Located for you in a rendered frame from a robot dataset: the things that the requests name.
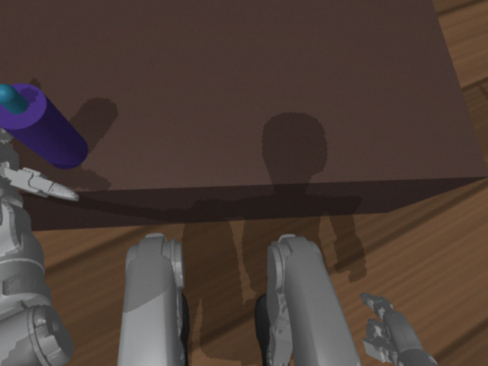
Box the right robot hand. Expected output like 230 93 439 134
361 293 424 366

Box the left robot hand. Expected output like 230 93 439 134
0 127 79 201

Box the bottle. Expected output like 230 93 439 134
0 83 88 169

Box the right robot foot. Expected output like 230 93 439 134
255 294 290 366

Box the left robot arm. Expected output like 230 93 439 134
0 187 74 366

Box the right robot arm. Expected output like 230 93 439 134
396 348 439 366

